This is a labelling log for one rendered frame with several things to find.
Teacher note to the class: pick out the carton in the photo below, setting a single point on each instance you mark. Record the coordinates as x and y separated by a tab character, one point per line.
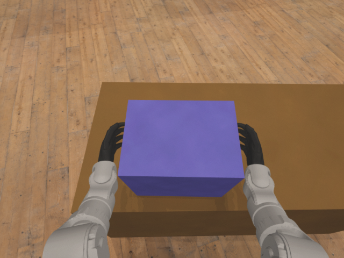
181	148

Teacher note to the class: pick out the robot right forearm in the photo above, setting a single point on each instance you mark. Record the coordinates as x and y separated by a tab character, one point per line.
266	213

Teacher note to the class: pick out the robot right upper arm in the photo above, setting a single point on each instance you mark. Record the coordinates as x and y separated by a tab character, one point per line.
279	245

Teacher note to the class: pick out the robot left hand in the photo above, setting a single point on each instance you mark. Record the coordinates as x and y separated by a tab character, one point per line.
109	146

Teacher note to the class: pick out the pedestal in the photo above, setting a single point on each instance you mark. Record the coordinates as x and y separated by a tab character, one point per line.
301	131

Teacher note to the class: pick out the robot right hand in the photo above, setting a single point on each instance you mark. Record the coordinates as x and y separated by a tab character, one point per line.
252	147

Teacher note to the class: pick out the robot left upper arm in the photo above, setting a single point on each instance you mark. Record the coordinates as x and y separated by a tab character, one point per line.
81	241

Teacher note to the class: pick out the robot left forearm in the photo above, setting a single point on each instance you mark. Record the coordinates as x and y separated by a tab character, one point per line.
99	202

